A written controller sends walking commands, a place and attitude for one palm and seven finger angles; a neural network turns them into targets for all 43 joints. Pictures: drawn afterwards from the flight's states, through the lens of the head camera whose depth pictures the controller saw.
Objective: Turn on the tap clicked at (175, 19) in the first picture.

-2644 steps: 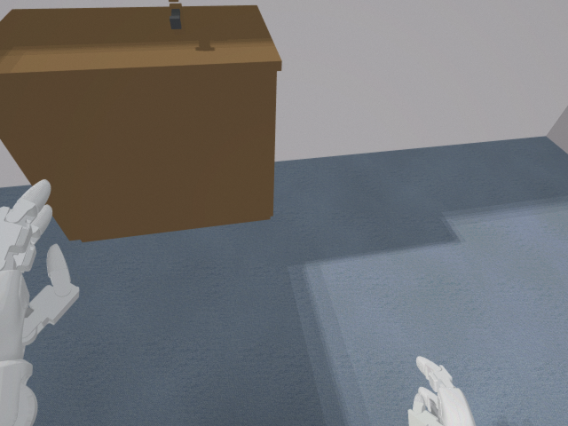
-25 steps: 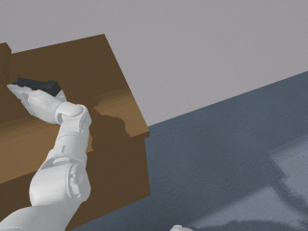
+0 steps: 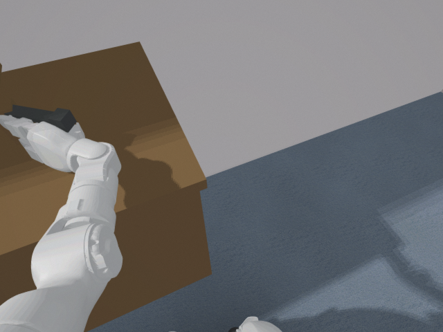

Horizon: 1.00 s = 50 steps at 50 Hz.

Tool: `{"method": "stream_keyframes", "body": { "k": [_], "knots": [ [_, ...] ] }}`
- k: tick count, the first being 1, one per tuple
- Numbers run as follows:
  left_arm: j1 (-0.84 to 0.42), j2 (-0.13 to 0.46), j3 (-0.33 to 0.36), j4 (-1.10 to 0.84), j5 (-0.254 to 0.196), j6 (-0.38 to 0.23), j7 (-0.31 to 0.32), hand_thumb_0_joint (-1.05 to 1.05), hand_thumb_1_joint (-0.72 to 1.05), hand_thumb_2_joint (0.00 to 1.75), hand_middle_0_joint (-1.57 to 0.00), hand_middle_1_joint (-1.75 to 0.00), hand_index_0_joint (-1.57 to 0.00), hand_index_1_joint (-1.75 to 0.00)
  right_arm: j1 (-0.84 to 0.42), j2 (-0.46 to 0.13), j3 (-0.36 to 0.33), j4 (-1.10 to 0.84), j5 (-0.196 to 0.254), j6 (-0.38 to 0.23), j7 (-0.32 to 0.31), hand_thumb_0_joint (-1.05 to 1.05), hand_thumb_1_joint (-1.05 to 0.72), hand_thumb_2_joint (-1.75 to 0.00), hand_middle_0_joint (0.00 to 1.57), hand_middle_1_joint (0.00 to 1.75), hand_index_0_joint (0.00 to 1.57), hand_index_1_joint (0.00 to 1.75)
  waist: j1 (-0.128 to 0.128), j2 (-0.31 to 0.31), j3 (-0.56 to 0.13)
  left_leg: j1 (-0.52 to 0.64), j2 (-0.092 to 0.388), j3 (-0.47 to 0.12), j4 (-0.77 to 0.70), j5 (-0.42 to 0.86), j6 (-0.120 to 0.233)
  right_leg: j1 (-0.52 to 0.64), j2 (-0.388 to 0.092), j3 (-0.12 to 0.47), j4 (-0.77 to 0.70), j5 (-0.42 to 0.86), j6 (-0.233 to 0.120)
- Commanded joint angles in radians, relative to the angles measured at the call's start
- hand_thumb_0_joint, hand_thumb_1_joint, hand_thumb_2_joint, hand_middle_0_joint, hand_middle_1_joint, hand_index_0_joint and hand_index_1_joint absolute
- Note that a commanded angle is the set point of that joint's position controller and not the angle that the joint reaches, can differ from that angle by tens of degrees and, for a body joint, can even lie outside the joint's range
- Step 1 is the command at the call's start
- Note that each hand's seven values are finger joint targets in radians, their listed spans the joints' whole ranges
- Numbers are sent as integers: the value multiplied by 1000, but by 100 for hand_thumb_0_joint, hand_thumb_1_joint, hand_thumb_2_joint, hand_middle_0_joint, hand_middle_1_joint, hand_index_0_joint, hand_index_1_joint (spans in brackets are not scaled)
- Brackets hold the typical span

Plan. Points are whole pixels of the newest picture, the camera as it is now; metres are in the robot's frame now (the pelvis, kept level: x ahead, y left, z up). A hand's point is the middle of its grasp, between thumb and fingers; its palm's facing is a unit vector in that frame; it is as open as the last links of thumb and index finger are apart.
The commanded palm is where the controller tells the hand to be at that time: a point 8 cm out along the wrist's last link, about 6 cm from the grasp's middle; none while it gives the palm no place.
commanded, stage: push the lever round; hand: left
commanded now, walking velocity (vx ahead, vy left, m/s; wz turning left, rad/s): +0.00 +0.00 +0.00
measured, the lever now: (62, 120) +0.47 +0.24 +0.14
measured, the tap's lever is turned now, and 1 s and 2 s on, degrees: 53 53 52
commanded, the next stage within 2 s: lift the hand up off the lever in 0.28 s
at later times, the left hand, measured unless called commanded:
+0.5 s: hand (77, 128) +0.48 +0.23 +0.11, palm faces +0.86 -0.48 -0.14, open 8.5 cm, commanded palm +0.46 +0.26 +0.13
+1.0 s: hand (78, 127) +0.48 +0.23 +0.11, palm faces +0.86 -0.48 -0.14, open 8.8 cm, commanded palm +0.46 +0.27 +0.15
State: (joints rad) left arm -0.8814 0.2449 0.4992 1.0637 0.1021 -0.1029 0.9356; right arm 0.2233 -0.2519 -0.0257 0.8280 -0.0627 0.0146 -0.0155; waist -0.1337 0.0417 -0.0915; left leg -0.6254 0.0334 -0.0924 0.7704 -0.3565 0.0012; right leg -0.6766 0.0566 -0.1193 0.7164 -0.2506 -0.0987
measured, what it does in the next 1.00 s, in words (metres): stands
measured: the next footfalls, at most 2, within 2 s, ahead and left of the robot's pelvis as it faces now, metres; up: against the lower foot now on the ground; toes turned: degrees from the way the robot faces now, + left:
none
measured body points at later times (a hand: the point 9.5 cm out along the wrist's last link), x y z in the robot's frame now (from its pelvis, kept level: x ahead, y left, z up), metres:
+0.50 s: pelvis -0.01 +0.00 +0.00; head +0.05 -0.01 +0.44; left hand +0.43 +0.25 +0.12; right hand +0.03 -0.26 -0.14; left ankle +0.02 +0.17 -0.70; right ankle +0.06 -0.05 -0.71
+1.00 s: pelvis +0.00 +0.01 +0.00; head +0.05 -0.01 +0.45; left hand +0.43 +0.25 +0.12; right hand +0.05 -0.26 -0.14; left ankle +0.02 +0.17 -0.70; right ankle +0.06 -0.05 -0.71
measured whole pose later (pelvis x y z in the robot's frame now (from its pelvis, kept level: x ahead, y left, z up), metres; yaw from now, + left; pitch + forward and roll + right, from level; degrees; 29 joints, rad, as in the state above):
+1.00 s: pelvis +0.00 +0.01 +0.00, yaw -1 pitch +10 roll +0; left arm -0.87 0.22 0.53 1.04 0.12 -0.08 0.94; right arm 0.24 -0.24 -0.03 0.83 -0.08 -0.01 -0.01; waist -0.14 0.05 -0.08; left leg -0.59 0.03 -0.08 0.76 -0.36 -0.01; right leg -0.64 0.06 -0.10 0.70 -0.24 -0.10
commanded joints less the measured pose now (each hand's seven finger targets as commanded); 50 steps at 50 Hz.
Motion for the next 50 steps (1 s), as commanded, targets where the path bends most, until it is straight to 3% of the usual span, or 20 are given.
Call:
{"method": "stream_keyframes", "body": {
  "k": [1, 4, 8, 11, 14, 16, 20, 21, 23, 26, 29, 32, 33, 37, 38, 41, 50],
  "knots": [
    [-610, 406, -46, -268, 67, -77, -64, 0, 90, 90, -15, -15, -15, -15, 29, -134, -44, -78, -4, -30, -5, 0, -90, -90, 20, 30, 20, 30, -10, -11, -367, -86, -38, 64, -46, -12, 38, 383, -118, 254, -217, -205, 129],
    [-615, 424, -41, -268, 70, -78, -64, 0, 90, 90, -15, -15, -15, -15, 39, -137, -44, -81, -3, -33, -4, 0, -90, -90, 20, 30, 20, 30, -13, -33, -382, -93, -38, 65, -43, -17, 40, 385, -118, 256, -214, -216, 129],
    [-627, 391, -68, -257, 74, -74, -64, 0, 90, 90, -15, -15, -15, -15, 38, -132, -41, -82, -3, -36, -2, 0, -90, -90, 20, 30, 20, 30, -19, -6, -366, -87, -39, 68, -42, -23, 40, 355, -108, 244, -212, -239, 124],
    [-630, 426, -38, -253, 72, -75, -61, 0, 90, 90, -15, -15, -15, -15, 43, -137, -44, -78, -5, -35, -1, 0, -90, -90, 20, 30, 20, 30, -15, -27, -371, -104, -39, 63, -34, -27, 39, 367, -112, 252, -217, -249, 126],
    [-642, 422, -48, -256, 77, -74, -60, 0, 90, 90, -15, -15, -15, -15, 48, -138, -43, -80, -5, -39, -1, 0, -90, -90, 20, 30, 20, 30, -20, -31, -380, -105, -38, 66, -35, -26, 41, 368, -113, 257, -214, -244, 128],
    [-649, 425, -40, -256, 78, -76, -59, 0, 90, 90, -15, -15, -15, -15, 45, -136, -45, -76, -7, -37, 1, 0, -90, -90, 20, 30, 20, 30, -16, -1, -382, -99, -39, 64, -31, -25, 39, 361, -109, 250, -207, -239, 124],
    [-661, 422, -49, -268, 83, -80, -57, 0, 90, 90, -15, -15, -15, -15, 54, -137, -44, -82, -8, -43, 0, 0, -90, -90, 20, 30, 20, 30, -21, -19, -394, -98, -41, 66, -35, -25, 42, 363, -105, 249, -205, -242, 123],
    [-679, 431, -40, -279, 86, -85, -54, 0, 90, 90, -15, -15, -15, -15, 52, -135, -46, -79, -9, -42, 0, 0, -90, -90, 20, 30, 20, 30, -20, 14, -394, -80, -42, 65, -38, -22, 43, 352, -98, 238, -201, -238, 116],
    [-688, 417, -55, -294, 87, -89, -55, 0, 90, 90, -15, -15, -15, -15, 59, -133, -43, -85, -11, -47, 1, 0, -90, -90, 20, 30, 20, 30, -22, 18, -413, -67, -43, 66, -44, -17, 46, 355, -92, 232, -191, -221, 115],
    [-683, 415, -48, -286, 90, -89, -51, 0, 90, 90, -15, -15, -15, -15, 54, -131, -45, -81, -14, -48, 1, 0, -90, -90, 20, 30, 20, 30, -20, 16, -391, -69, -45, 68, -43, -22, 45, 352, -91, 233, -204, -238, 115],
    [-708, 416, -55, -322, 93, -95, -51, 0, 90, 90, -15, -15, -15, -15, 63, -131, -45, -85, -15, -54, 1, 0, -90, -90, 20, 30, 20, 30, -21, 23, -426, -51, -44, 67, -53, -10, 47, 370, -89, 231, -192, -204, 112],
    [-696, 398, -63, -315, 91, -90, -53, 0, 90, 90, -15, -15, -15, -15, 58, -129, -42, -86, -15, -58, 2, 0, -90, -90, 20, 30, 20, 30, -23, 22, -397, -43, -45, 69, -59, -14, 47, 353, -83, 221, -197, -216, 112],
    [-690, 425, -44, -313, 91, -90, -51, 0, 90, 90, -15, -15, -15, -15, 59, -132, -44, -83, -16, -58, 0, 0, -90, -90, 20, 30, 20, 30, -19, 7, -406, -48, -45, 71, -55, -18, 48, 364, -85, 226, -203, -233, 113],
    [-706, 416, -55, -337, 93, -87, -52, 0, 90, 90, -15, -15, -15, -15, 54, -127, -45, -84, -15, -56, -1, 0, -90, -90, 20, 30, 20, 30, -17, 18, -411, -36, -43, 69, -65, -8, 47, 383, -86, 225, -204, -212, 112],
    [-701, 442, -33, -338, 91, -86, -50, 0, 90, 90, -15, -15, -15, -15, 55, -130, -46, -80, -16, -56, -3, 0, -90, -90, 20, 30, 20, 30, -13, 13, -411, -38, -41, 71, -63, -6, 47, 395, -90, 233, -210, -211, 115],
    [-716, 428, -41, -370, 94, -89, -51, 0, 90, 90, -15, -15, -15, -15, 50, -126, -48, -76, -18, -53, -2, 0, -90, -90, 20, 30, 20, 30, -9, 41, -414, -17, -44, 67, -74, 8, 45, 409, -88, 225, -206, -170, 109],
    [-697, 413, -49, -401, 91, -83, -54, 0, 90, 90, -15, -15, -15, -15, 35, -124, -47, -82, -18, -56, -8, 0, -90, -90, 20, 30, 20, 30, -6, 16, -407, 3, -43, 75, -89, 19, 47, 435, -93, 233, -218, -149, 115]
  ]
}}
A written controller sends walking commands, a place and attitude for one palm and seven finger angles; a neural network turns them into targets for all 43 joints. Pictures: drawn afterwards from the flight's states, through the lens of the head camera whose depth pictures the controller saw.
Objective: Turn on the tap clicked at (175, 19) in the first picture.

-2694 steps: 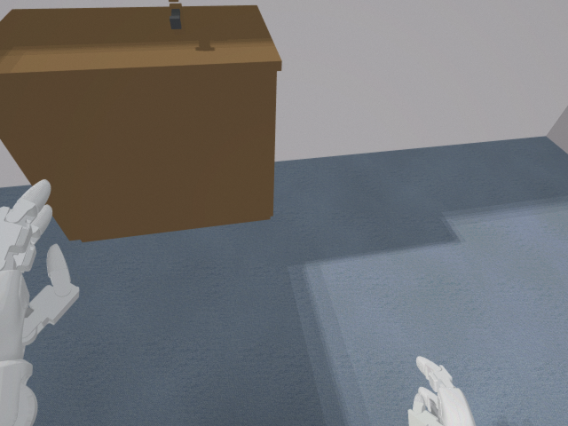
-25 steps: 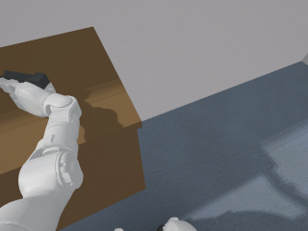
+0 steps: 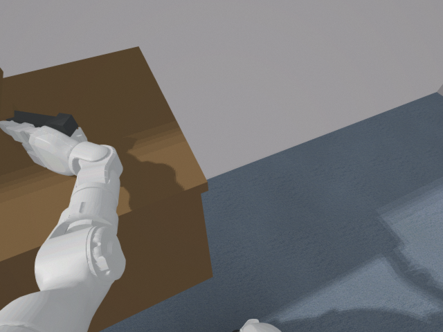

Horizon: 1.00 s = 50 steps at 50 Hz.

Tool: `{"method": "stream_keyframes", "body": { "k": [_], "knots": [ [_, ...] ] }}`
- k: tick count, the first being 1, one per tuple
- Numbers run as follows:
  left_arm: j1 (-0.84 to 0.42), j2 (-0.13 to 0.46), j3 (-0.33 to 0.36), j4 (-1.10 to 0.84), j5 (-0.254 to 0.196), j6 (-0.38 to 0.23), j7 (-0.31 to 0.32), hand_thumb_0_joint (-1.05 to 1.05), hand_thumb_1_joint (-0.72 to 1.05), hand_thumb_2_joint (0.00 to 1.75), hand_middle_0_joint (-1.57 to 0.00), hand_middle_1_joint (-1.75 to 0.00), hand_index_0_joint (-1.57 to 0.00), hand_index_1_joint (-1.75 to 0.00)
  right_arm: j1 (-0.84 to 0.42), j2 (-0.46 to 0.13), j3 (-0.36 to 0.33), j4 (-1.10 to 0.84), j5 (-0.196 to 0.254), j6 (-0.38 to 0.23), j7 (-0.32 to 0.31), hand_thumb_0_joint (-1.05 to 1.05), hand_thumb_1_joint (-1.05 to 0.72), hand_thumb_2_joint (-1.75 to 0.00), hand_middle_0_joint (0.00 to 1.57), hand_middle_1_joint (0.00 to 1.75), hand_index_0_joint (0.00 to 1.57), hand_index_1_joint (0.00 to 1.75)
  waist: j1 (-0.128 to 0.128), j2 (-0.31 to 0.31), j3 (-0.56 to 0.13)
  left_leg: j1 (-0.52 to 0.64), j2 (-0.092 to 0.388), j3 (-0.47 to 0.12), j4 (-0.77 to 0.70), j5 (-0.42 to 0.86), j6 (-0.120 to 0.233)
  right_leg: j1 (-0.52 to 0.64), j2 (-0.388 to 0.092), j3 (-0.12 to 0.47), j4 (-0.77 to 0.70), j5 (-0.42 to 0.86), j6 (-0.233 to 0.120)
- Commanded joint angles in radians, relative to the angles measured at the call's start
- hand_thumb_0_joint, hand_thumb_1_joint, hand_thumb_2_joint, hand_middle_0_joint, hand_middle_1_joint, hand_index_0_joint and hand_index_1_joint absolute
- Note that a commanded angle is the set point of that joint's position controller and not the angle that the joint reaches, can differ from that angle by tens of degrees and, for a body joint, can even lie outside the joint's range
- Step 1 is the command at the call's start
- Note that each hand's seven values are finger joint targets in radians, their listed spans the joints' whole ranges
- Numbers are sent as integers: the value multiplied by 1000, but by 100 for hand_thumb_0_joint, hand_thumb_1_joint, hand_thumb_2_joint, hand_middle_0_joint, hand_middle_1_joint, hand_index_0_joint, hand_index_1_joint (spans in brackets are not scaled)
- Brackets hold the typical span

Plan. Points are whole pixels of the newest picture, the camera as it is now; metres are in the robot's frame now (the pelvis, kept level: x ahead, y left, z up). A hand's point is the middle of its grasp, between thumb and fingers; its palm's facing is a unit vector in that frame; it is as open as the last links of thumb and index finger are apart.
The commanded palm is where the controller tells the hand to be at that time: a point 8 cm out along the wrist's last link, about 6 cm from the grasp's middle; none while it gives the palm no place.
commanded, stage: lift the hand up off the lever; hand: left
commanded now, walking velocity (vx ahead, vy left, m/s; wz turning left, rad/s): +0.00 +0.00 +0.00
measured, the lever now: (64, 124) +0.46 +0.24 +0.14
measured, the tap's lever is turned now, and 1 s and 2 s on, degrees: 53 52 41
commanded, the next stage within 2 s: draw the hand back beside the body in 1.78 s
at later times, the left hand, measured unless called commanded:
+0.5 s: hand (79, 131) +0.47 +0.23 +0.11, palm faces +0.87 -0.48 -0.14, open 9.0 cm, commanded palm +0.46 +0.27 +0.16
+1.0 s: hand (77, 132) +0.47 +0.23 +0.11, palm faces +0.85 -0.51 -0.13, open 9.5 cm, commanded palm +0.44 +0.27 +0.18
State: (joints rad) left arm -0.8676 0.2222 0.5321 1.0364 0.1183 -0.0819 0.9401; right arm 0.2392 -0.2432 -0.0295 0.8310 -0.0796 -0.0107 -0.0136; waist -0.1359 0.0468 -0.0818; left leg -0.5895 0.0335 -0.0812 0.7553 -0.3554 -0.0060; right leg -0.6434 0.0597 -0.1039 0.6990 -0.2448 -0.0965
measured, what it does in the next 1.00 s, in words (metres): stands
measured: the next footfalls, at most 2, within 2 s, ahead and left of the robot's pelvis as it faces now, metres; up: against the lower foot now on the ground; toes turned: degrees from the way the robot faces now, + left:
none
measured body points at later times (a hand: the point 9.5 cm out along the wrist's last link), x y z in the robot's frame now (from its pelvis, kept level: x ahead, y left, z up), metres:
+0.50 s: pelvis +0.02 +0.00 +0.01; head +0.06 -0.02 +0.46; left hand +0.42 +0.25 +0.12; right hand +0.09 -0.26 -0.13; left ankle +0.02 +0.16 -0.71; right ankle +0.06 -0.05 -0.71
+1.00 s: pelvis +0.03 +0.01 +0.01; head +0.06 -0.01 +0.46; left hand +0.42 +0.25 +0.12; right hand +0.11 -0.25 -0.12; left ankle +0.02 +0.17 -0.71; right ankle +0.06 -0.05 -0.71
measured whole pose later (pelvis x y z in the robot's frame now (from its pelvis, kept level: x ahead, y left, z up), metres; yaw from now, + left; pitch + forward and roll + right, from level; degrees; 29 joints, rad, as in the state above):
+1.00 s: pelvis +0.03 +0.01 +0.01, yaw -1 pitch +6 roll +1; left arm -0.72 0.10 0.51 0.80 0.10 0.04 0.89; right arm 0.19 -0.23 -0.04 0.83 -0.08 -0.01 -0.03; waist -0.09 0.04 -0.05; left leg -0.40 0.03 -0.06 0.63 -0.34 -0.03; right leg -0.47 0.06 -0.08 0.61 -0.25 -0.09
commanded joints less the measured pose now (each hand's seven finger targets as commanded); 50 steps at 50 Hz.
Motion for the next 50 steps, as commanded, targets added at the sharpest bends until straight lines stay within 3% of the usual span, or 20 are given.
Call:
{"method": "stream_keyframes", "body": {
  "k": [1, 2, 3, 6, 10, 13, 16, 17, 19, 22, 26, 29, 39, 43, 44, 46, 47, 50],
  "knots": [
    [-718, 455, -63, -384, 74, -107, -57, 0, 90, 90, -15, -15, -15, -15, 17, -133, -46, -79, -4, -28, -10, 0, -90, -90, 20, 30, 20, 30, 3, 14, -423, -26, -44, 60, -75, 20, 54, 413, -95, 214, -203, -156, 110],
    [-732, 428, -92, -407, 77, -108, -59, 0, 90, 90, -15, -15, -15, -15, 14, -129, -44, -87, -1, -31, -9, 0, -90, -90, 20, 30, 20, 30, -1, 29, -432, -11, -45, 62, -85, 31, 55, 414, -94, 209, -194, -127, 109],
    [-717, 436, -78, -399, 74, -106, -60, 0, 90, 90, -15, -15, -15, -15, 16, -130, -47, -82, -2, -30, -10, 0, -90, -90, 20, 30, 20, 30, 1, 8, -432, -8, -43, 63, -84, 28, 56, 417, -93, 204, -197, -131, 110],
    [-724, 442, -70, -419, 75, -105, -59, 0, 90, 90, -15, -15, -15, -15, 6, -128, -47, -80, -5, -28, -11, 0, -90, -90, 20, 30, 20, 30, 9, 36, -423, 10, -44, 62, -91, 36, 55, 421, -92, 200, -199, -117, 107],
    [-718, 438, -65, -478, 74, -106, -60, 0, 90, 90, -15, -15, -15, -15, -1, -123, -48, -91, -3, -29, -12, 0, -90, -90, 20, 30, 20, 30, 17, 18, -461, 20, -47, 66, -100, 64, 56, 478, -101, 209, -186, -15, 111],
    [-694, 416, -82, -450, 72, -96, -70, 0, 90, 90, -15, -15, -15, -15, -7, -122, -46, -86, -4, -28, -15, 0, -90, -90, 20, 30, 20, 30, 15, 14, -414, 32, -44, 68, -111, 54, 55, 451, -95, 196, -199, -58, 110],
    [-711, 433, -70, -489, 70, -95, -70, 0, 90, 90, -15, -15, -15, -15, -19, -122, -49, -85, -5, -24, -16, 0, -90, -90, 20, 30, 20, 30, 26, 33, -430, 48, -44, 66, -113, 58, 53, 472, -100, 198, -205, -59, 108],
    [-717, 414, -94, -486, 74, -91, -72, 0, 90, 90, -15, -15, -15, -15, -17, -121, -46, -88, -1, -27, -16, 0, -90, -90, 20, 30, 20, 30, 18, 25, -424, 53, -44, 68, -119, 65, 56, 467, -98, 195, -201, -40, 106],
    [-706, 438, -70, -491, 70, -86, -68, 0, 90, 90, -15, -15, -15, -15, -17, -123, -47, -85, -2, -27, -17, 0, -90, -90, 20, 30, 20, 30, 26, 8, -433, 51, -43, 67, -119, 67, 55, 485, -102, 201, -203, -33, 109],
    [-697, 428, -79, -498, 67, -77, -73, 0, 90, 90, -15, -15, -15, -15, -32, -120, -46, -86, 2, -22, -21, 0, -90, -90, 20, 30, 20, 30, 31, 1, -420, 47, -39, 67, -124, 67, 53, 502, -112, 210, -212, -26, 115],
    [-714, 427, -80, -525, 62, -71, -76, 0, 90, 90, -15, -15, -15, -15, -40, -121, -48, -78, 0, -19, -23, 0, -90, -90, 20, 30, 20, 30, 36, 20, -429, 80, -39, 67, -128, 70, 53, 499, -109, 201, -218, -38, 112],
    [-707, 415, -91, -540, 63, -69, -76, 0, 90, 90, -15, -15, -15, -15, -43, -119, -47, -81, 3, -24, -24, 0, -90, -90, 20, 30, 20, 30, 35, 1, -434, 91, -39, 70, -136, 82, 55, 509, -108, 198, -214, -4, 112],
    [-680, 430, -61, -662, 58, -58, -83, 0, 90, 90, -15, -15, -15, -15, -58, -111, -50, -97, 3, -24, -26, 0, -90, -90, 20, 30, 20, 30, 66, 23, -487, 134, -43, 75, -153, 160, 51, 598, -118, 204, -189, 196, 108],
    [-681, 389, -90, -675, 58, -45, -88, 0, 90, 90, -15, -15, -15, -15, -67, -106, -49, -97, 2, -33, -25, 0, -90, -90, 20, 30, 20, 30, 65, 40, -450, 167, -43, 79, -168, 153, 51, 555, -104, 176, -199, 139, 99],
    [-672, 386, -88, -679, 58, -41, -85, 0, 90, 90, -15, -15, -15, -15, -70, -106, -48, -101, 0, -36, -25, 0, -90, -90, 20, 30, 20, 30, 65, 17, -447, 165, -43, 81, -167, 153, 52, 557, -104, 177, -201, 141, 103],
    [-672, 409, -65, -712, 53, -40, -83, 0, 90, 90, -15, -15, -15, -15, -76, -106, -51, -98, -3, -32, -25, 0, -90, -90, 20, 30, 20, 30, 77, 30, -470, 172, -43, 78, -166, 151, 50, 582, -109, 183, -204, 145, 104],
    [-687, 385, -97, -731, 58, -36, -85, 0, 90, 90, -15, -15, -15, -15, -80, -104, -49, -103, 2, -37, -24, 0, -90, -90, 20, 30, 20, 30, 73, 43, -476, 181, -43, 81, -170, 173, 50, 579, -109, 179, -197, 170, 98],
    [-666, 377, -86, -756, 54, -23, -80, 0, 90, 90, -15, -15, -15, -15, -79, -102, -50, -103, -3, -41, -22, 0, -90, -90, 20, 30, 20, 30, 80, 48, -488, 205, -45, 86, -170, 208, 48, 587, -104, 168, -189, 226, 98]
  ]
}}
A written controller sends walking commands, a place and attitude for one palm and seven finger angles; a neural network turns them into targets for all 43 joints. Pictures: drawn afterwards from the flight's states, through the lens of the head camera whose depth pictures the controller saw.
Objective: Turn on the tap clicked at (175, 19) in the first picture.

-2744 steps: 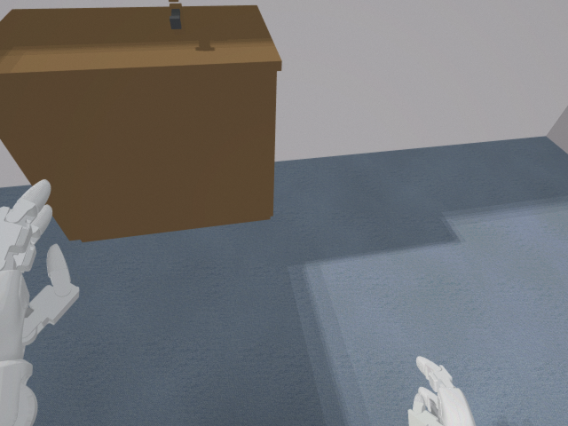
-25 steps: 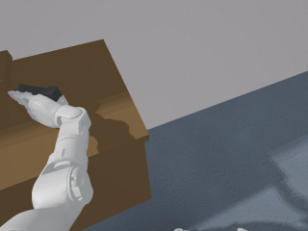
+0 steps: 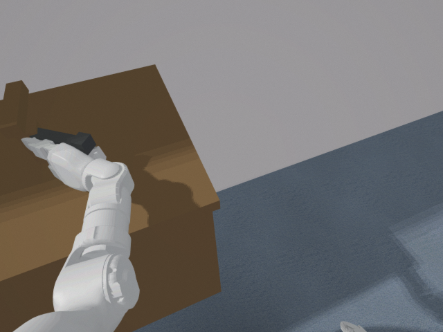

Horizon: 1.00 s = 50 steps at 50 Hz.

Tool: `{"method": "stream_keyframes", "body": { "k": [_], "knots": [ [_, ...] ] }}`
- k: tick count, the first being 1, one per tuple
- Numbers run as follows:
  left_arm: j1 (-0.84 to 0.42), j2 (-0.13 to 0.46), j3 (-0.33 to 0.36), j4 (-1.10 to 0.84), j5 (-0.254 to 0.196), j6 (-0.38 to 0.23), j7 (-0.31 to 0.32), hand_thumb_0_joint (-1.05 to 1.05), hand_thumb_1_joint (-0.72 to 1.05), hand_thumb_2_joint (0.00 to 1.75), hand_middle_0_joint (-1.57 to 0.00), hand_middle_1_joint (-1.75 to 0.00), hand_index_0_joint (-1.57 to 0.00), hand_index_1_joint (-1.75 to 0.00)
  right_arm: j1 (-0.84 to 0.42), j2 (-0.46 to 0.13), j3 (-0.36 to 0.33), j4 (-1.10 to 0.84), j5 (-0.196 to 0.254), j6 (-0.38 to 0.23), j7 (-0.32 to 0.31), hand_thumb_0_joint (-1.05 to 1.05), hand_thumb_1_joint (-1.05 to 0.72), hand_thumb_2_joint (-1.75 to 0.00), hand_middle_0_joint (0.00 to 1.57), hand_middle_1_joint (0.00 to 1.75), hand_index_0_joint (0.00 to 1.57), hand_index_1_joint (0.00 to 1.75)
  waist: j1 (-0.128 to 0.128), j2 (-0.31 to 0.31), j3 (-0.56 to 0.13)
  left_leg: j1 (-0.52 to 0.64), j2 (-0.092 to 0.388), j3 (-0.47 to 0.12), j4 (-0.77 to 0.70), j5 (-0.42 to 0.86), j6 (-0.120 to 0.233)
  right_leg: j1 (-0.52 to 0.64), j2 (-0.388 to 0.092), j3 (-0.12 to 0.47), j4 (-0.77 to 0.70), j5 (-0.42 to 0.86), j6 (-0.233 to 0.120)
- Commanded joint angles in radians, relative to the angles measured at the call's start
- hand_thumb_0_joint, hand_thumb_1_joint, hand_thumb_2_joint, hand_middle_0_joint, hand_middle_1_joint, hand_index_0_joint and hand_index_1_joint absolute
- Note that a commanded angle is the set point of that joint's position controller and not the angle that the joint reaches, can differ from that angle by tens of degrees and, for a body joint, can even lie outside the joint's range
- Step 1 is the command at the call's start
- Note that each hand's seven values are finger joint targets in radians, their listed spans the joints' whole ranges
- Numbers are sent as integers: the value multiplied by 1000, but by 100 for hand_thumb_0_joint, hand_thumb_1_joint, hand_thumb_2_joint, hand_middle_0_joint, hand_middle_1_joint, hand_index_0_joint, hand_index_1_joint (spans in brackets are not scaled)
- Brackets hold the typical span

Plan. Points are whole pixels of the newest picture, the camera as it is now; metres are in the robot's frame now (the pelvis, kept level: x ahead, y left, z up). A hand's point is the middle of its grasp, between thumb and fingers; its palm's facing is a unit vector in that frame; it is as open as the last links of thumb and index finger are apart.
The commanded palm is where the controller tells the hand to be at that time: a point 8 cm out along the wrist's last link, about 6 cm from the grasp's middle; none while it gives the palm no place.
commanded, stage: lift the hand up off the lever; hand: left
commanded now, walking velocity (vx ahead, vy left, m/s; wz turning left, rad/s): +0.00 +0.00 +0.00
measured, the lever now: (83, 143) +0.43 +0.24 +0.12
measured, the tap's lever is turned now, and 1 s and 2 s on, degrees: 52 41 19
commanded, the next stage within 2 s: draw the hand back beside the body in 0.78 s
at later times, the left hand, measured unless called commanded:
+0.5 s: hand (92, 152) +0.43 +0.23 +0.10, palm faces +0.83 -0.55 -0.14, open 9.8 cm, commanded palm +0.40 +0.26 +0.19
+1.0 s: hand (88, 157) +0.41 +0.23 +0.11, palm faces +0.74 -0.66 -0.13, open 9.8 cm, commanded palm +0.37 +0.26 +0.19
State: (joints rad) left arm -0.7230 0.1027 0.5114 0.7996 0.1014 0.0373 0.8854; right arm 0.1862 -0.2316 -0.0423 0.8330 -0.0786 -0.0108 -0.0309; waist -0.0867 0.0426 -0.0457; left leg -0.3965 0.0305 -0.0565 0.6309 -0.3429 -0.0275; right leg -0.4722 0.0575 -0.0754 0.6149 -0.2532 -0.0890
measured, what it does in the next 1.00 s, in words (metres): stands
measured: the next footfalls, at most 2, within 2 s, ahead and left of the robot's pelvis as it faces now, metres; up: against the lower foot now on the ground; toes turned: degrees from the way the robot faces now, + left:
none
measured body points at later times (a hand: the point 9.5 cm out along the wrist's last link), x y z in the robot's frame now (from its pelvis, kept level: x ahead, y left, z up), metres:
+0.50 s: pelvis +0.00 +0.02 +0.00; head +0.02 +0.00 +0.45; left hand +0.38 +0.26 +0.11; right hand +0.11 -0.23 -0.13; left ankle -0.01 +0.16 -0.72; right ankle +0.04 -0.06 -0.72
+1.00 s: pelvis +0.01 +0.01 +0.01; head +0.03 -0.01 +0.46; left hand +0.37 +0.27 +0.12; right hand +0.12 -0.24 -0.12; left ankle -0.01 +0.16 -0.72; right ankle +0.04 -0.06 -0.72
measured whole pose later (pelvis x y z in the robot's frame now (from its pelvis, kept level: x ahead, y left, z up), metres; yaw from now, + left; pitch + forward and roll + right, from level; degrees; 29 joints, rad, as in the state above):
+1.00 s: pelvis +0.01 +0.01 +0.01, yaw -1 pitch +2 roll +1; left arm -0.52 0.08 0.40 0.45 0.02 0.26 0.66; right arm 0.17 -0.22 -0.03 0.82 -0.06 -0.05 -0.06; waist -0.03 0.04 0.00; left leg -0.27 0.02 -0.03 0.55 -0.32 -0.04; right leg -0.37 0.05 -0.05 0.57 -0.25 -0.08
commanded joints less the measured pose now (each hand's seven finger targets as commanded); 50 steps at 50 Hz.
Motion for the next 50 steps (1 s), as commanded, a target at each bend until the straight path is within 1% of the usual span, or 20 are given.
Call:
{"method": "stream_keyframes", "body": {
  "k": [1, 4, 9, 13, 16, 17, 23, 28, 30, 32, 35, 36, 40, 41, 44, 45, 46, 47, 48, 50],
  "knots": [
    [-812, 506, -59, -531, 69, -140, -28, 0, 90, 90, -15, -15, -15, -15, -29, -114, -40, -102, -5, -38, -6, 0, -90, -90, 20, 30, 20, 30, 35, 59, -531, 18, -43, 59, -49, 183, 68, 421, -100, 134, -108, 209, 88],
    [-802, 475, -78, -544, 68, -123, -25, 0, 90, 90, -15, -15, -15, -15, -34, -111, -38, -107, -5, -47, -4, 0, -90, -90, 20, 30, 20, 30, 35, 48, -512, 29, -42, 65, -54, 209, 67, 408, -97, 124, -104, 237, 87],
    [-800, 472, -78, -579, 64, -109, -23, 0, 90, 90, -15, -15, -15, -15, -42, -108, -39, -107, -4, -53, -4, 0, -90, -90, 20, 30, 20, 30, 47, 50, -521, 49, -40, 68, -61, 220, 64, 416, -94, 120, -108, 231, 82],
    [-806, 420, -112, -619, 68, -99, -19, 0, 90, 90, -15, -15, -15, -15, -41, -104, -39, -106, -11, -65, 2, 0, -90, -90, 20, 30, 20, 30, 49, 80, -531, 108, -41, 71, -70, 279, 54, 384, -73, 71, -83, 267, 70],
    [-804, 431, -97, -670, 64, -92, -18, 0, 90, 90, -15, -15, -15, -15, -44, -105, -43, -106, -14, -69, 3, 0, -90, -90, 20, 30, 20, 30, 61, 99, -558, 129, -43, 70, -67, 305, 45, 399, -72, 68, -79, 287, 66],
    [-804, 402, -122, -670, 66, -86, -18, 0, 90, 90, -15, -15, -15, -15, -42, -100, -39, -110, -13, -76, 6, 0, -90, -90, 20, 30, 20, 30, 59, 89, -546, 131, -41, 73, -72, 321, 43, 385, -69, 59, -74, 298, 65],
    [-794, 385, -131, -677, 60, -61, -18, 0, 90, 90, -15, -15, -15, -15, -50, -99, -37, -98, -16, -93, 10, 0, -90, -90, 20, 30, 20, 30, 67, 95, -507, 137, -37, 67, -84, 311, 30, 365, -62, 48, -86, 253, 61],
    [-780, 366, -138, -741, 54, -52, -17, 0, 90, 90, -15, -15, -15, -15, -43, -96, -39, -97, -18, -109, 15, 0, -90, -90, 20, 30, 20, 30, 82, 112, -548, 181, -36, 69, -80, 400, 6, 373, -56, 33, -69, 322, 55],
    [-760, 375, -129, -750, 50, -42, -20, 0, 90, 90, -15, -15, -15, -15, -45, -96, -41, -96, -17, -110, 14, 0, -90, -90, 20, 30, 20, 30, 86, 98, -554, 176, -35, 73, -76, 414, 5, 391, -58, 40, -70, 343, 56],
    [-772, 337, -164, -739, 49, -33, -25, 0, 90, 90, -15, -15, -15, -15, -52, -95, -36, -94, -16, -114, 14, 0, -90, -90, 20, 30, 20, 30, 78, 119, -532, 183, -35, 73, -82, 395, 3, 366, -58, 34, -75, 315, 58],
    [-753, 356, -141, -764, 46, -30, -21, 0, 90, 90, -15, -15, -15, -15, -47, -95, -39, -95, -17, -119, 12, 0, -90, -90, 20, 30, 20, 30, 87, 81, -560, 179, -36, 79, -75, 417, 10, 403, -61, 44, -71, 362, 61],
    [-748, 372, -129, -776, 45, -30, -22, 0, 90, 90, -15, -15, -15, -15, -49, -96, -39, -93, -18, -117, 9, 0, -90, -90, 20, 30, 20, 30, 93, 105, -565, 185, -38, 75, -78, 423, 3, 408, -61, 41, -71, 361, 58],
    [-745, 325, -165, -784, 44, -22, -24, 0, 90, 90, -15, -15, -15, -15, -47, -91, -37, -93, -15, -126, 12, 0, -90, -90, 20, 30, 20, 30, 88, 95, -551, 185, -37, 80, -79, 437, 3, 399, -62, 40, -68, 381, 60],
    [-732, 360, -134, -789, 43, -22, -23, 0, 90, 90, -15, -15, -15, -15, -48, -95, -40, -90, -16, -122, 9, 0, -90, -90, 20, 30, 20, 30, 95, 104, -557, 189, -39, 75, -79, 435, 0, 407, -61, 40, -70, 374, 57],
    [-742, 327, -165, -789, 44, -18, -27, 0, 90, 90, -15, -15, -15, -15, -49, -91, -38, -91, -14, -129, 12, 0, -90, -90, 20, 30, 20, 30, 88, 100, -559, 189, -37, 83, -74, 441, 5, 402, -65, 43, -69, 392, 62],
    [-673, 310, -301, -892, 37, 10, -187, 0, 90, 90, -15, -15, -15, -15, -75, -119, -32, -125, 12, -93, -10, 0, -90, -90, 20, 30, 20, 30, 34, 54, -589, 241, -47, 89, -68, 452, 33, 436, -68, 71, -42, 476, 62],
    [-678, 386, -232, -924, 17, 17, -256, 0, 90, 90, -15, -16, -15, -16, -68, -118, -38, -143, 17, -81, -31, 0, -90, -90, 20, 30, 20, 30, 56, 89, -621, 268, -53, 95, -81, 474, 41, 480, -71, 72, -57, 506, 60],
    [-676, 415, -229, -941, 6, 18, -295, 0, 90, 90, -15, -16, -15, -16, -69, -114, -34, -151, 25, -83, -43, 0, -90, -90, 20, 30, 20, 30, 59, 113, -619, 276, -55, 104, -89, 486, 47, 503, -77, 88, -69, 539, 64],
    [-617, 427, -216, -974, -13, 20, -325, 0, 90, 90, -15, -16, -15, -16, -77, -105, -25, -160, 30, -79, -52, 0, -90, -90, 20, 30, 20, 30, 71, 127, -604, 274, -55, 99, -101, 485, 49, 518, -76, 88, -75, 541, 63],
    [-526, 407, -231, -1033, -38, 11, -379, 0, 90, 90, -16, -17, -16, -17, -92, -95, -12, -177, 39, -80, -67, 0, -90, -90, 20, 30, 20, 30, 76, 100, -548, 268, -51, 94, -117, 474, 54, 515, -76, 92, -91, 531, 65]
  ]
}}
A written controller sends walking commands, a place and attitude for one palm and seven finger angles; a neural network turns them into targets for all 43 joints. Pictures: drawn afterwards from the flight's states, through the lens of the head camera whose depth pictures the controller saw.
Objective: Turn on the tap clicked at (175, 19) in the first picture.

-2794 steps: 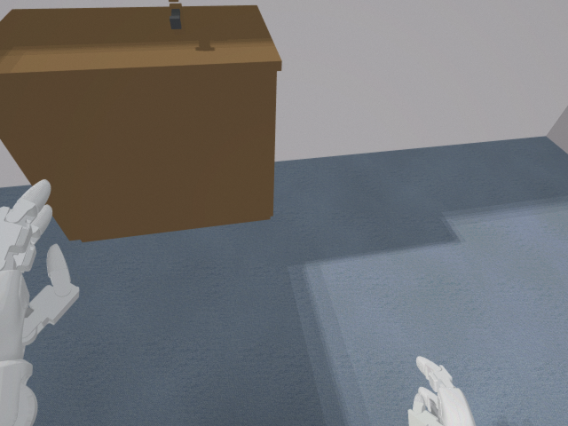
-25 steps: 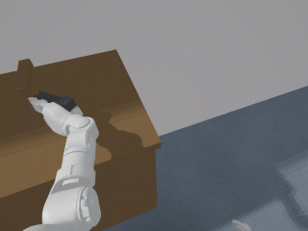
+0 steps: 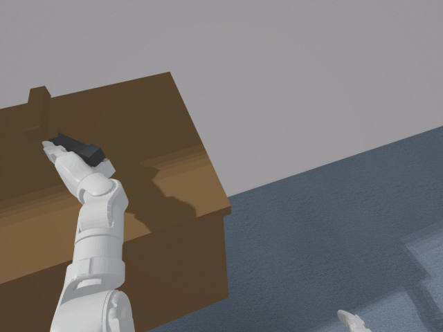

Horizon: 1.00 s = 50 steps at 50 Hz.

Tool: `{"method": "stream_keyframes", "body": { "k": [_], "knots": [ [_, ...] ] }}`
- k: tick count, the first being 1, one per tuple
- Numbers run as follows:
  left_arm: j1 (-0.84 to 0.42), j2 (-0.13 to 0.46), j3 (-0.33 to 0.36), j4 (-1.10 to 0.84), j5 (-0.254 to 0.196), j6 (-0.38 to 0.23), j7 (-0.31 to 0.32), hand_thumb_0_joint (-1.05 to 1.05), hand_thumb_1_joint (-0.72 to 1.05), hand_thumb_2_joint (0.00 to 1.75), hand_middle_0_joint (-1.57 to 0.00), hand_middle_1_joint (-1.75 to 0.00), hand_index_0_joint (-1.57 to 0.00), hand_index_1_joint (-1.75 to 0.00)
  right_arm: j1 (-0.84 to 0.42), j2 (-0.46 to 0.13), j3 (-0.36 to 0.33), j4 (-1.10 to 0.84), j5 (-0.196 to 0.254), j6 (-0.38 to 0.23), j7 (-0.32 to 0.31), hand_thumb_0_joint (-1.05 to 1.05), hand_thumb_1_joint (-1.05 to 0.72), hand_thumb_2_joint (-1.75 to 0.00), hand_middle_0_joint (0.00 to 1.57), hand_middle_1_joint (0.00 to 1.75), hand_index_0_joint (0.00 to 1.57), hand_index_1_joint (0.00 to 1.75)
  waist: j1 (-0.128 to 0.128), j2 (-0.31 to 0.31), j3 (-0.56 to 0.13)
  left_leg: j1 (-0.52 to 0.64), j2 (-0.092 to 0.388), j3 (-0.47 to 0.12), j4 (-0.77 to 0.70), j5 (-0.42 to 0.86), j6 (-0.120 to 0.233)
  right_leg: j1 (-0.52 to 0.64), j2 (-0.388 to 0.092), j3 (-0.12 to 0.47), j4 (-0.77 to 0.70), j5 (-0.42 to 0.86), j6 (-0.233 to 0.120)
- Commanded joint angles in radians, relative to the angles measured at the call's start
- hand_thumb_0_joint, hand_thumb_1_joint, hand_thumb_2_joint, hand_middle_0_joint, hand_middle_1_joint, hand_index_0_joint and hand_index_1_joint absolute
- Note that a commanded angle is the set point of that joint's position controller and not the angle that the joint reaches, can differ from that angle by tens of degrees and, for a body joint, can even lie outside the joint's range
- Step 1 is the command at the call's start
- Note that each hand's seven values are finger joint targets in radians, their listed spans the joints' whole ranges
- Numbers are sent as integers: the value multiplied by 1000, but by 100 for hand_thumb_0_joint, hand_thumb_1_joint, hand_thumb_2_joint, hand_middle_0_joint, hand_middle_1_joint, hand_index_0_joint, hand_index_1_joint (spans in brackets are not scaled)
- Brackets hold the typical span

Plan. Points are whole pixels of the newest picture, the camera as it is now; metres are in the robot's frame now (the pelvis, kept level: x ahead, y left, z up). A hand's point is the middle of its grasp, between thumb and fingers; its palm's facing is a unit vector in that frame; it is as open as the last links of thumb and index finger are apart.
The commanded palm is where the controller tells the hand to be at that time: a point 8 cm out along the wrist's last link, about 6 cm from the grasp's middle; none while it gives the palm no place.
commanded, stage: draw the hand back beside the body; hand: left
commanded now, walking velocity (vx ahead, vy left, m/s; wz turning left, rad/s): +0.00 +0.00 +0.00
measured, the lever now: (93, 155) +0.40 +0.25 +0.12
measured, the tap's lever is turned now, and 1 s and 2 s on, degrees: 41 19 19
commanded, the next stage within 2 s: step back with the hand held close in 1.36 s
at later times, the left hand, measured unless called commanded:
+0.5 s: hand (82, 192) +0.32 +0.24 +0.12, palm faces +0.33 -0.90 -0.28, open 8.6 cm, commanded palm +0.27 +0.28 +0.18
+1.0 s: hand (26, 223) +0.24 +0.27 +0.16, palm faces +0.37 -0.87 -0.33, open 7.4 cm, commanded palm +0.18 +0.31 +0.18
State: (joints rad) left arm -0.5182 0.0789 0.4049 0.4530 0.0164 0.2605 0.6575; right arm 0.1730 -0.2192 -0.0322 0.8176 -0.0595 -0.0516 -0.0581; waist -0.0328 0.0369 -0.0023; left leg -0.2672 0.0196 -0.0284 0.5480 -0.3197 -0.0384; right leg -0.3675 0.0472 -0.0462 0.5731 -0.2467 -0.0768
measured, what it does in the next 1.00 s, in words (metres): stands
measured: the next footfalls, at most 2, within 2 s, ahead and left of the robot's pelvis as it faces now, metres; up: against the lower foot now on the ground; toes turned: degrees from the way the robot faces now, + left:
none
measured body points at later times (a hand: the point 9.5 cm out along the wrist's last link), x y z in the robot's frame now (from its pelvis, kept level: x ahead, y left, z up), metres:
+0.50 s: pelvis +0.01 +0.02 +0.01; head +0.01 -0.01 +0.46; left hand +0.29 +0.28 +0.13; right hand +0.19 -0.21 -0.09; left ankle -0.02 +0.15 -0.73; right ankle +0.03 -0.07 -0.73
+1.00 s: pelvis +0.01 +0.03 +0.02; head +0.00 +0.00 +0.46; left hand +0.21 +0.31 +0.18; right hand +0.21 -0.18 -0.08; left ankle -0.02 +0.15 -0.73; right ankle +0.03 -0.07 -0.73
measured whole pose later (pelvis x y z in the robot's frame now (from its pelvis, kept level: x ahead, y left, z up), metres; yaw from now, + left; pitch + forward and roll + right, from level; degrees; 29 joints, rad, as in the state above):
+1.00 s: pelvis +0.01 +0.03 +0.02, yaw +0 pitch -5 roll +0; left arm 0.32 0.29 0.23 -0.28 -0.07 -0.07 0.09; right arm 0.13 -0.22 -0.01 0.66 -0.01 -0.02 -0.03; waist 0.06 0.09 0.05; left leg -0.01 -0.01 -0.01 0.35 -0.25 0.01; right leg -0.11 0.02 -0.02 0.38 -0.18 -0.03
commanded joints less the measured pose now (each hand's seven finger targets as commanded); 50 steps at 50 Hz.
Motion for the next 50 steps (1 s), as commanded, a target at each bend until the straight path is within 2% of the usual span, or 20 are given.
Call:
{"method": "stream_keyframes", "body": {
  "k": [1, 4, 5, 6, 8, 9, 11, 15, 16, 21, 24, 26, 29, 33, 35, 40, 41, 43, 45, 50],
  "knots": [
    [-677, 424, -129, -715, 34, -222, -177, 0, 90, 90, -16, -17, -16, -17, -87, -104, -18, -168, 23, -37, -47, 0, -90, -90, 20, 30, 20, 30, 27, 109, -572, 150, -41, 62, -47, 441, 62, 412, -63, 58, -59, 500, 51],
    [-540, 397, -153, -804, -6, -274, -245, 0, 90, 90, -16, -18, -16, -18, -110, -98, -8, -184, 38, -56, -58, 0, -90, -90, 20, 30, 20, 30, 29, 98, -486, 145, -37, 57, -71, 380, 67, 386, -61, 72, -95, 430, 52],
    [-440, 704, 15, -635, -21, -298, -281, 0, 90, 90, -16, -18, -16, -18, -75, -146, -20, -161, 49, -69, -31, 0, -90, -90, 20, 30, 20, 30, 27, 113, -500, 137, -24, 48, -100, 324, 65, 422, -85, 68, -87, 406, 76],
    [-410, 673, -12, -636, -26, -323, -313, 0, 90, 90, -16, -19, -16, -19, -87, -137, -17, -169, 52, -70, -20, 0, -90, -90, 20, 30, 20, 30, 51, 202, -455, 128, -41, 51, -121, 307, 59, 425, -80, 57, -100, 350, 65],
    [-453, 571, -117, -695, -36, -375, -353, 0, 90, 90, -16, -19, -16, -19, -116, -117, -9, -197, 60, -95, -10, 0, -90, -90, 20, 30, 20, 30, 25, 193, -392, 158, -44, 52, -141, 287, 59, 382, -72, 58, -134, 308, 62],
    [-418, 552, -134, -709, -43, -392, -371, 0, 90, 90, -16, -19, -16, -19, -124, -119, -8, -214, 61, -103, -8, 0, -90, -90, 20, 30, 20, 30, 28, 161, -366, 166, -47, 43, -153, 288, 60, 374, -63, 52, -141, 297, 60],
    [-381, 504, -182, -737, -60, -410, -402, 0, 90, 90, -17, -20, -17, -20, -135, -123, -7, -231, 64, -115, -5, 0, -90, -90, 20, 30, 20, 30, 30, 171, -340, 205, -51, 36, -170, 287, 58, 347, -53, 43, -160, 263, 56],
    [-267, 525, -153, -769, -70, -437, -423, 0, 90, 90, -17, -21, -17, -21, -133, -130, -5, -246, 54, -132, -2, 0, -90, -90, 20, 30, 20, 30, 45, 65, -341, 230, -47, 23, -194, 307, 63, 362, -47, 38, -174, 271, 58],
    [-235, 550, -124, -774, -69, -438, -427, 0, 90, 90, -17, -22, -17, -22, -136, -134, -6, -242, 52, -129, -3, 0, -90, -90, 20, 30, 20, 30, 55, 84, -333, 239, -48, 25, -199, 307, 59, 362, -45, 33, -181, 262, 56],
    [-60, 523, -112, -862, -60, -450, -442, 0, 90, 90, -18, -23, -18, -23, -120, -127, -2, -247, 42, -131, 8, 0, -90, -90, 20, 30, 20, 30, 71, 173, -340, 302, -45, 12, -207, 445, 28, 387, -37, 20, -187, 320, 43],
    [55, 513, -90, -889, -66, -448, -457, 0, 90, 90, -18, -24, -18, -24, -118, -117, -1, -261, 37, -126, 15, 0, -90, -90, 20, 30, 20, 30, 82, 105, -316, 285, -39, 13, -211, 508, 25, 419, -37, 18, -185, 370, 45],
    [133, 529, -61, -950, -66, -447, -464, 0, 90, 90, -18, -25, -18, -25, -116, -116, -2, -268, 33, -125, 20, 0, -90, -90, 20, 30, 20, 30, 95, 157, -323, 307, -38, 7, -204, 574, 11, 428, -36, 18, -189, 384, 44],
    [241, 497, -65, -1006, -71, -441, -478, 0, 90, 90, -19, -26, -19, -26, -108, -109, -3, -284, 30, -128, 31, 0, -90, -90, 20, 30, 20, 30, 96, 122, -304, 307, -28, 3, -198, 668, 0, 433, -33, 14, -184, 420, 45],
    [361, 496, -43, -1093, -67, -433, -483, 0, 90, 90, -19, -27, -19, -27, -96, -106, -7, -298, 25, -133, 37, 0, -90, -90, 20, 30, 20, 30, 101, 158, -302, 324, -17, 2, -181, 768, -16, 431, -34, 14, -179, 449, 47],
    [416, 480, -50, -1115, -64, -428, -485, 0, 90, 90, -19, -27, -19, -27, -90, -105, -10, -299, 24, -134, 40, 0, -90, -90, 20, 30, 20, 30, 99, 137, -302, 331, -12, 2, -172, 811, -19, 430, -33, 13, -175, 467, 50],
    [634, 343, -117, -863, -76, -397, -526, 0, 90, 90, -20, -29, -20, -29, -104, -98, -13, -271, 38, -76, 36, 0, -90, -90, 20, 30, 20, 30, 84, -67, -71, 214, -5, 45, -211, 557, 29, 358, -38, 17, -216, 372, 61],
    [689, 310, -133, -809, -81, -387, -540, 0, 90, 90, -20, -29, -20, -29, -114, -100, -17, -268, 46, -59, 36, 0, -90, -90, 20, 30, 20, 30, 84, -48, 1, 186, -8, 50, -225, 500, 32, 331, -36, 19, -232, 333, 59],
    [726, 313, -132, -818, -87, -384, -555, 0, 90, 90, -20, -30, -20, -30, -113, -105, -18, -276, 56, -27, 34, 0, -90, -90, 20, 30, 20, 30, 83, -77, 18, 164, -8, 47, -236, 422, 46, 327, -39, 20, -233, 287, 61],
    [729, 350, -97, -871, -90, -392, -559, 0, 90, 90, -20, -30, -20, -30, -128, -107, -21, -292, 55, -15, 29, 0, -90, -90, 20, 30, 20, 30, 93, -86, -27, 169, -14, 42, -240, 384, 55, 352, -39, 23, -235, 272, 61],
    [741, 454, -4, -1061, -82, -420, -524, 0, 90, 90, -20, -30, -20, -30, -153, -97, -12, -333, 38, -29, 9, 0, -90, -90, 20, 30, 20, 30, 119, 17, -177, 212, -19, 31, -224, 426, 45, 430, -44, 35, -229, 304, 60]
  ]
}}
